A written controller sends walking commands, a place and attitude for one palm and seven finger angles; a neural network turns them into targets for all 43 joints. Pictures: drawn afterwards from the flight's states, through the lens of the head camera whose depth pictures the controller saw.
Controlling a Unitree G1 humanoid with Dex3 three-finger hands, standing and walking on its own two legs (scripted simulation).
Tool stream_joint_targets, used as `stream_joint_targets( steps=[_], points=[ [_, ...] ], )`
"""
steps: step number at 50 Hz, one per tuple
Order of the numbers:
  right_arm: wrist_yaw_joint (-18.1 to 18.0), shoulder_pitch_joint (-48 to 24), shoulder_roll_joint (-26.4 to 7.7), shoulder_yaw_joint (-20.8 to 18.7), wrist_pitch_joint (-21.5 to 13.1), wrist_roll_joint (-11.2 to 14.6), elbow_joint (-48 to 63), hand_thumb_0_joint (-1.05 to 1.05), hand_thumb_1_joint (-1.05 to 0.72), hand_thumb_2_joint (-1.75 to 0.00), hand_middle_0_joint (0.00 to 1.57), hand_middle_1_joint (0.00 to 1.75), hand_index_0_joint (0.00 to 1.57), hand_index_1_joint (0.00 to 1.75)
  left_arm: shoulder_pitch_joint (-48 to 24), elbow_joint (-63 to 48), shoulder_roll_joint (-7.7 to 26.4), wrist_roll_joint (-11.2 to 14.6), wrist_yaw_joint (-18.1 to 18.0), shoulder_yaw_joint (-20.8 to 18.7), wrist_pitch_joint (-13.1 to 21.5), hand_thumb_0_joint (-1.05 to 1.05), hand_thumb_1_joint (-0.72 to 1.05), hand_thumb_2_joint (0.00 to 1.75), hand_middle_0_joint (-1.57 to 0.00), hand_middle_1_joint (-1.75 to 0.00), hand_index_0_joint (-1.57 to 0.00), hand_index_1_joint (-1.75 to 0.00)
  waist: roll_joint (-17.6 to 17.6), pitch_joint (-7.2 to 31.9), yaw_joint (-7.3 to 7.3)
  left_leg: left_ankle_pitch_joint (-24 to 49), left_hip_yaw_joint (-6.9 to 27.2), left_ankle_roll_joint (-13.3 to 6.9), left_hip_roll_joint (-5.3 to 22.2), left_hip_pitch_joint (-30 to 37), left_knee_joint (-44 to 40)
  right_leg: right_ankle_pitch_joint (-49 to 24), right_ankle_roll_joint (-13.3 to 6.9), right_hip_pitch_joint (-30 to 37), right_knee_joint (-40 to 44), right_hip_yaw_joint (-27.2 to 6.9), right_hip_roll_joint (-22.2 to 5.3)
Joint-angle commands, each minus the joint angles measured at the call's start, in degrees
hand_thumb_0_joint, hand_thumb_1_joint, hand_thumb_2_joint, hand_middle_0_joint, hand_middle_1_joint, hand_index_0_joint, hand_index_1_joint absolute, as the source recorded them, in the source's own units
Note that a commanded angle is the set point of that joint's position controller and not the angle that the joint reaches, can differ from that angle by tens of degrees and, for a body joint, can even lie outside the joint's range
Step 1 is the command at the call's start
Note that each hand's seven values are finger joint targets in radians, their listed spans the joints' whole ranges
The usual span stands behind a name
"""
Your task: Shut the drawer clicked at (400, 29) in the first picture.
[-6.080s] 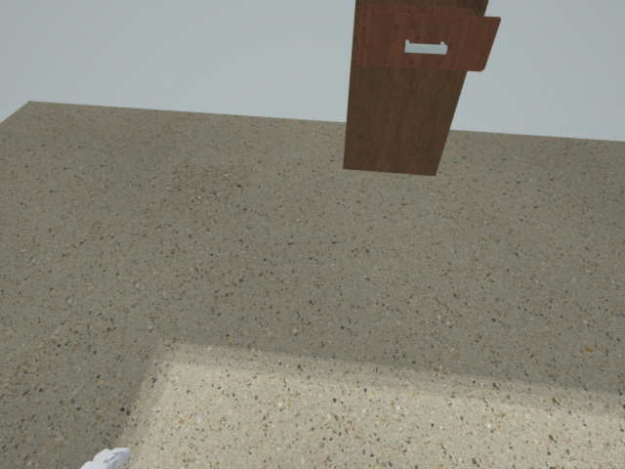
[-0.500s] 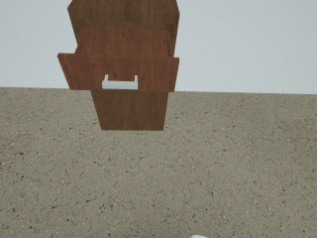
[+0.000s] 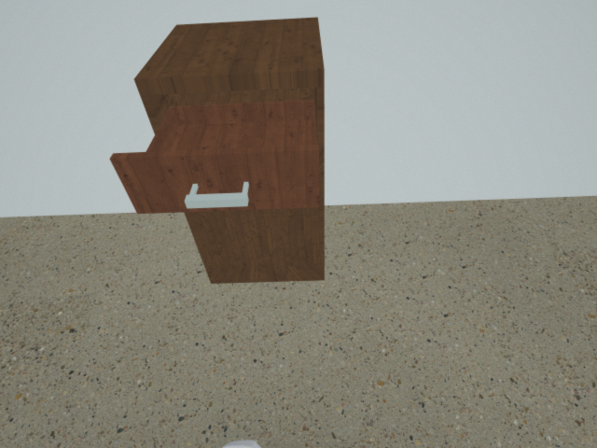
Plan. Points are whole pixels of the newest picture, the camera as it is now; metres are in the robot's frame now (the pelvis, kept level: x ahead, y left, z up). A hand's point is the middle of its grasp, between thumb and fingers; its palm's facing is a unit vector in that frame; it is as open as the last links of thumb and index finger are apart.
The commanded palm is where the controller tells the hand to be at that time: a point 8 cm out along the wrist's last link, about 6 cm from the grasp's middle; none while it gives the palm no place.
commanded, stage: take the last steps up to it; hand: left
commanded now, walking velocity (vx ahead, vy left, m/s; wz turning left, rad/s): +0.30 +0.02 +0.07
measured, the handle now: (218, 193) +0.62 +0.20 -0.02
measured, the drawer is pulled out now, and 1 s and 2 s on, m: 0.29 0.29 0.29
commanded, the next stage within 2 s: come to a stop and stand still in 0.72 s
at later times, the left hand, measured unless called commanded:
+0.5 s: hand out of the picture +0.12 +0.22 -0.19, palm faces +0.09 -0.98 -0.16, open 7.4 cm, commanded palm none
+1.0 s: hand (219, 336) +0.37 +0.18 -0.17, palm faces +0.01 -0.96 -0.26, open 7.2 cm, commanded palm none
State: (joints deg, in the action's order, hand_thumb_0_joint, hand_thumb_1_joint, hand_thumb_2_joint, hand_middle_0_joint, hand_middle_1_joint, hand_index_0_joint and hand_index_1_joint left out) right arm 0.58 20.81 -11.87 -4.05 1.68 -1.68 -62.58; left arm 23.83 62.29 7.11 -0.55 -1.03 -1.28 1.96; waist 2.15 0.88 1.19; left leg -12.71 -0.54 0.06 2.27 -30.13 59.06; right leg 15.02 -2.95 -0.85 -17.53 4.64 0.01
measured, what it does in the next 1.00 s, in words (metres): walks ahead: left foot, then right foot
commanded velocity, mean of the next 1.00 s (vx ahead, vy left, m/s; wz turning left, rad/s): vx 0.14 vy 0.02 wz -0.01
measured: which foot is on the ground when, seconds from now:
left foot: up 0.00-0.30, down 0.32-0.80, up 0.82-1.00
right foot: down 0.00-0.34, up 0.36-0.76, down 0.78-1.00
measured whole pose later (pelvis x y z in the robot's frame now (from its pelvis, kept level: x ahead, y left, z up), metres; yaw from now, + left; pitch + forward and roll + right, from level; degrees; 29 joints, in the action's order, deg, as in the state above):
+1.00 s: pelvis +0.30 +0.00 -0.01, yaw -1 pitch -2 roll +2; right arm -1.5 16.6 -10.3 -2.4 2.2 -0.2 -62.5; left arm 10.9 58.8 8.7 -0.9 -1.8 -1.8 0.7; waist 2.5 -4.4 0.9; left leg -24.7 -2.0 2.1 2.7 -22.7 55.8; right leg 9.6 -3.0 -16.4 -27.8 7.3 -2.7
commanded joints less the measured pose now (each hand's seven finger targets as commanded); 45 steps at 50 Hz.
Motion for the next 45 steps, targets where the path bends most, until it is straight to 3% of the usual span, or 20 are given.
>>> stream_joint_targets(
  steps=[1, 6, 11, 13, 14, 15, 16, 17, 18, 20, 24, 34, 36, 37, 38, 39, 40, 41, 42, 45],
  points=[
    [0.4, -5.0, -1.1, -0.5, -1.6, 0.2, 4.5, 0.0, -0.9, -0.9, 0.2, 0.3, 0.2, 0.3, 4.9, -0.5, 5.1, -0.2, -0.4, -0.6, 2.6, 0.0, 0.9, 0.9, -0.2, -0.3, -0.2, -0.3, -8.9, -10.9, -1.54, 4.7, -0.5, 1.1, 2.3, -9.9, 2.0, -6.8, -2.7, -3.5, 11.1, -8.4, -13.4],
    [0.6, -12.7, 0.0, 0.3, -2.2, 0.4, 6.7, 0.0, -0.9, -0.9, 0.2, 0.3, 0.2, 0.3, 9.6, 2.5, 5.7, -0.8, -0.9, -0.7, 3.1, 0.0, 0.9, 0.9, -0.2, -0.3, -0.2, -0.3, -9.7, -11.0, -3.15, 1.6, -2.6, 0.6, 3.4, -11.4, -6.1, -21.5, -5.7, 1.4, 7.4, -8.8, -15.4],
    [0.9, -18.3, 1.4, 1.4, -3.6, 0.6, 8.0, 0.0, -0.9, -0.9, 0.2, 0.3, 0.2, 0.3, 11.9, 4.4, 6.2, -1.2, -1.2, -0.9, 2.2, 0.0, 0.9, 0.9, -0.2, -0.3, -0.2, -0.3, -11.9, -10.3, -4.63, -2.2, -7.0, -1.7, 0.4, -2.0, -18.9, -35.0, -5.0, 2.2, 2.0, -6.4, -14.6],
    [0.1, -11.7, 0.8, 1.2, -4.3, 0.5, 6.1, 0.0, -0.9, -0.9, 0.2, 0.3, 0.2, 0.3, 9.9, 4.1, 7.1, -0.9, -1.1, -1.2, 2.3, 0.0, 0.9, 0.9, -0.2, -0.3, -0.2, -0.3, -11.3, -5.8, -1.26, -1.6, -9.6, -3.1, -3.3, 8.8, -24.9, -46.6, -4.0, 1.8, -6.8, -3.4, -12.7],
    [-0.5, -4.5, -0.5, 0.9, -4.8, 0.3, 3.8, 0.0, -0.9, -0.9, 0.2, 0.3, 0.2, 0.3, 9.2, 4.2, 7.1, -0.7, -1.1, -1.3, 2.3, 0.0, 0.9, 0.9, -0.2, -0.3, -0.2, -0.3, -10.4, -1.2, 1.98, 3.2, -9.4, -3.8, -4.1, 19.7, -30.1, -48.0, -2.5, -0.9, -16.3, -2.4, -11.2],
    [-1.2, 4.0, -4.3, 0.0, -5.2, 0.0, 1.6, 0.0, -0.9, -0.9, 0.2, 0.3, 0.2, 0.3, 9.2, 3.6, 6.3, -0.1, -0.8, -1.2, 2.4, 0.0, 0.9, 0.9, -0.2, -0.3, -0.2, -0.3, -6.2, 5.6, 5.5, 9.8, -3.6, -5.6, 2.2, 35.6, -30.3, -35.4, -0.6, -10.0, -28.3, -1.0, -9.1],
    [-1.8, 9.4, -11.2, -1.6, -5.5, -0.4, 0.6, 0.0, -0.9, -0.9, 0.2, 0.3, 0.2, 0.3, 11.6, 2.6, 2.5, 0.6, -0.4, -0.5, 2.3, 0.0, 0.9, 0.9, -0.2, -0.3, -0.2, -0.3, 8.7, 12.4, 5.77, 18.3, 18.2, -12.2, 19.8, 50.2, -30.6, 3.1, 2.1, -27.2, -45.4, 1.9, -1.9],
    [-2.0, 11.7, -12.3, -1.7, -5.0, 0.7, 0.4, 0.0, -0.9, -0.9, 0.2, 0.3, 0.2, 0.3, 8.0, 1.0, 3.5, 0.4, -0.6, -0.5, 2.4, 0.0, 0.9, 0.9, -0.2, -0.3, -0.2, -0.3, 7.2, 13.6, 6.12, 24.1, 25.6, -15.6, 25.0, 48.5, -37.5, 17.5, 1.4, -31.2, -55.3, -3.1, -0.9],
    [-2.0, 6.7, -10.3, -1.6, -4.9, 1.0, 1.0, 0.0, -0.9, -0.9, 0.2, 0.3, 0.2, 0.3, 4.7, 0.5, 4.3, 0.1, -0.7, -1.2, 1.9, 0.0, 0.9, 0.9, -0.2, -0.3, -0.2, -0.3, 1.4, 7.3, 4.43, 18.5, 20.2, -15.7, 24.2, 40.4, -39.9, 15.0, 0.8, -32.6, -58.4, -4.7, -3.9],
    [-2.1, -0.9, -4.6, -0.1, -5.8, 0.7, 2.9, 0.0, -0.9, -0.9, 0.2, 0.3, 0.2, 0.3, -0.1, 0.1, 3.0, -0.5, 0.2, -1.8, 1.3, 0.0, 0.9, 0.9, -0.2, -0.3, -0.2, -0.3, 0.4, -4.2, 1.6, 13.8, 12.6, -11.8, 19.4, 24.7, -44.4, 6.7, 1.9, -32.9, -57.3, -5.2, -7.3],
    [-1.9, -4.0, -0.9, 1.1, -6.7, 0.9, 3.3, 0.0, -0.9, -0.9, 0.2, 0.3, 0.2, 0.3, 3.0, 0.0, 0.9, -1.1, 0.9, -1.9, -1.1, 0.0, 0.9, 0.9, -0.2, -0.3, -0.2, -0.3, 4.8, -6.7, -3.01, 13.9, 0.8, -9.4, 14.1, 14.7, -48.0, 1.2, 3.5, -28.0, -49.1, -3.5, -8.5],
    [-1.6, -1.4, -5.2, -0.4, -5.4, -0.2, 3.9, 0.0, -0.9, -0.9, 0.2, 0.3, 0.2, 0.3, -12.4, -7.8, 4.3, -1.0, 1.8, -2.4, -1.2, 0.0, 0.9, 0.9, -0.2, -0.3, -0.2, -0.3, 3.7, -9.1, -0.56, 13.9, -0.2, -9.5, 14.0, 21.0, -45.0, -2.6, 3.7, -25.8, -21.4, 0.9, -6.0],
    [-1.7, -1.1, -5.4, -0.4, -4.9, -0.2, 3.5, 0.0, -0.9, -0.9, 0.2, 0.3, 0.2, 0.3, -11.2, -7.4, 5.1, -1.0, 1.7, -2.5, -0.7, 0.0, 0.9, 0.9, -0.2, -0.3, -0.2, -0.3, 2.6, -7.6, -1.33, 14.8, -0.6, -8.1, 13.1, 20.4, -40.5, -4.0, 2.9, -19.7, -17.1, 2.2, -4.1],
    [-1.6, -1.6, -5.5, -0.2, -4.8, 0.0, 3.3, 0.0, -0.9, -0.9, 0.2, 0.3, 0.2, 0.3, -6.8, -6.1, 6.0, -1.1, 1.6, -2.8, -0.2, 0.0, 0.9, 0.9, -0.2, -0.3, -0.2, -0.3, 1.0, -4.9, -3.6, 16.5, -2.6, -6.6, 11.3, 20.5, -34.9, -6.5, 2.6, -13.6, -13.2, 3.2, -2.9],
    [-1.4, -0.9, -4.6, 0.0, -4.9, 0.4, 3.0, 0.0, -0.9, -0.9, 0.2, 0.3, 0.2, 0.3, -1.3, -4.2, 8.6, -1.3, 1.4, -3.2, 0.7, 0.0, 0.9, 0.9, -0.2, -0.3, -0.2, -0.3, -3.5, -0.7, -5.87, 15.4, -4.8, -4.4, 8.1, 17.6, -25.1, -10.3, 1.8, -3.9, -9.9, 0.4, -4.2],
    [-1.0, 1.3, -1.4, 0.5, -5.1, 0.9, 3.5, 0.0, -0.9, -0.9, 0.2, 0.3, 0.2, 0.3, 4.1, -2.6, 14.0, -1.7, 0.8, -4.4, 1.5, 0.0, 0.9, 0.9, -0.2, -0.3, -0.2, -0.3, -16.1, 5.7, -7.07, -1.4, -9.0, -1.6, 1.7, 6.9, -9.6, -19.1, -2.5, 7.8, -7.4, -15.8, -16.9],
    [-1.2, 1.8, -1.5, 0.9, -4.6, 1.3, 4.6, 0.0, -0.9, -0.9, 0.2, 0.3, 0.2, 0.3, 6.7, -2.3, 17.6, -0.5, 0.7, -4.6, 1.5, 0.0, 0.9, 0.9, -0.2, -0.3, -0.2, -0.3, -19.9, 8.7, -6.77, -23.3, -6.0, -0.4, -1.9, 2.2, 3.1, -27.9, -8.6, 9.3, -1.5, -26.3, -25.4],
    [-1.8, 0.3, -2.1, 0.7, -4.0, 1.3, 4.9, 0.0, -0.9, -0.9, 0.2, 0.3, 0.2, 0.3, 4.0, -3.2, 16.2, -0.2, 0.2, -4.2, 1.1, 0.0, 0.9, 0.9, -0.2, -0.3, -0.2, -0.3, -13.0, 5.7, -6.39, -23.4, -1.4, -0.8, 0.0, 1.5, 7.7, -29.2, -11.2, 5.2, -0.7, -24.0, -25.9],
    [-1.8, -0.4, -0.9, 0.8, -3.8, 1.2, 3.9, 0.0, -0.9, -0.9, 0.2, 0.3, 0.2, 0.3, -0.9, -3.9, 14.1, -0.3, 0.0, -3.8, 1.4, 0.0, 0.9, 0.9, -0.2, -0.3, -0.2, -0.3, -14.3, 4.2, -5.02, -19.7, -0.3, -0.4, 1.3, 1.7, 9.1, -33.2, -10.1, 0.5, -0.8, -21.5, -23.7],
    [-2.1, 1.4, 0.9, 1.6, -1.5, 1.3, 1.0, 0.0, -0.9, -0.9, 0.2, 0.3, 0.2, 0.3, -11.1, -6.1, 9.6, -0.4, -0.9, -1.7, 0.7, 0.0, 0.9, 0.9, -0.2, -0.3, -0.2, -0.3, -4.4, 0.5, -0.36, -12.8, 0.9, 1.7, 2.8, 10.4, 0.9, -38.2, -6.5, -13.2, -0.9, -9.6, -19.0]
  ],
)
